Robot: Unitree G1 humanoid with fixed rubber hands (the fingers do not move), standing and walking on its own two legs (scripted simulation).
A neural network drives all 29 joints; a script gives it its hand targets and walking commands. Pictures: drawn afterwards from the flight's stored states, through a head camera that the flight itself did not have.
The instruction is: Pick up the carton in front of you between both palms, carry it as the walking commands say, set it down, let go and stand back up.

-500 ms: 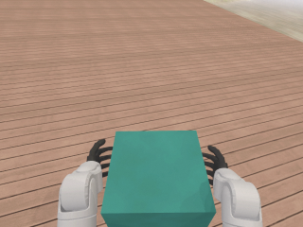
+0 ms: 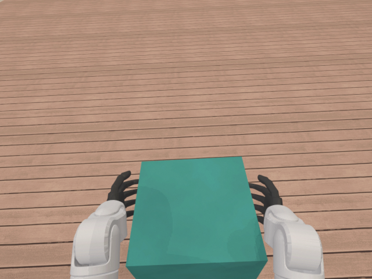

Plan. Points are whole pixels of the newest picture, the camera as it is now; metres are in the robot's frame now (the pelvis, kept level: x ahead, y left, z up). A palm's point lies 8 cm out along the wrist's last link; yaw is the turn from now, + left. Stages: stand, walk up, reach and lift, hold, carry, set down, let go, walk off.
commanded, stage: carry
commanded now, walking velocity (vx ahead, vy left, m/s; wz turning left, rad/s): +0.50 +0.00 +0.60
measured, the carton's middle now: (195, 231) +0.26 +0.00 -0.02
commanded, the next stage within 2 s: none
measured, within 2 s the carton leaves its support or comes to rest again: neither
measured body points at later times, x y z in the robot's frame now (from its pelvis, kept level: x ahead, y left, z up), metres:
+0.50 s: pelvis +0.33 +0.06 +0.00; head +0.35 +0.08 +0.45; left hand +0.59 +0.24 +0.06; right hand +0.62 -0.06 +0.06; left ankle +0.30 +0.11 -0.75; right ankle +0.38 -0.10 -0.68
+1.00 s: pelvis +0.67 +0.05 +0.00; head +0.70 +0.04 +0.45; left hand +0.92 +0.25 +0.06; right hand +0.97 -0.05 +0.05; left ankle +0.65 +0.21 -0.68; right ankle +0.69 -0.02 -0.75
